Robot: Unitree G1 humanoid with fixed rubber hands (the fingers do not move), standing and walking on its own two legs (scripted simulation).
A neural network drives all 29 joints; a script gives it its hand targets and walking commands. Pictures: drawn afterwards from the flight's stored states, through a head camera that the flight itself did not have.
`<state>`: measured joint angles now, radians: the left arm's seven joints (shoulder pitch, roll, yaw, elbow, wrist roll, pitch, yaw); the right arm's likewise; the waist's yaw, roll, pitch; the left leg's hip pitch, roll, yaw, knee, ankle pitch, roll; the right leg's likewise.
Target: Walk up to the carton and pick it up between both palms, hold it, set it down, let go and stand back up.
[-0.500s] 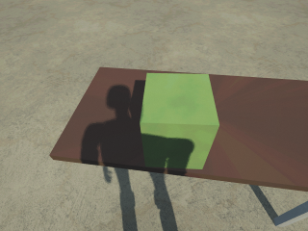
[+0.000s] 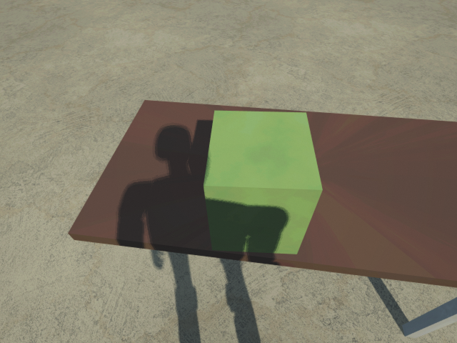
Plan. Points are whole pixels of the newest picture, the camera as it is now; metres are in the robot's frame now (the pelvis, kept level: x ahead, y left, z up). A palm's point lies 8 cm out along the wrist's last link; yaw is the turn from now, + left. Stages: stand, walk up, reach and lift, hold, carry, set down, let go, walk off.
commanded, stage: reach and lift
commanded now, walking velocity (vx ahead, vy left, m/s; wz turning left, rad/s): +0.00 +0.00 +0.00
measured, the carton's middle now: (257, 184) +0.45 -0.03 -0.02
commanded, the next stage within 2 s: none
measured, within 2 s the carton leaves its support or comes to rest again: neither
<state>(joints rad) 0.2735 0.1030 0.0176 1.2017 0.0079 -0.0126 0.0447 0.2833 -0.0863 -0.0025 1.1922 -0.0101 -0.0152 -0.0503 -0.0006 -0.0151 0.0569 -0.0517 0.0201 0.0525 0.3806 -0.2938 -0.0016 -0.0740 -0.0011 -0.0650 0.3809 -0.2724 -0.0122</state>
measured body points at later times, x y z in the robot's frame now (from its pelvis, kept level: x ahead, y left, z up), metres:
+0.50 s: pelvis -0.08 -0.02 -0.02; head -0.01 +0.01 +0.43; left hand +0.04 +0.19 -0.14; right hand +0.07 -0.19 -0.13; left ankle -0.05 +0.12 -0.74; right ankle -0.04 -0.11 -0.74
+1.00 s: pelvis -0.12 -0.01 -0.02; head -0.13 +0.01 +0.43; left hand +0.05 +0.21 -0.11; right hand +0.05 -0.19 -0.08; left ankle -0.06 +0.12 -0.74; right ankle -0.05 -0.11 -0.74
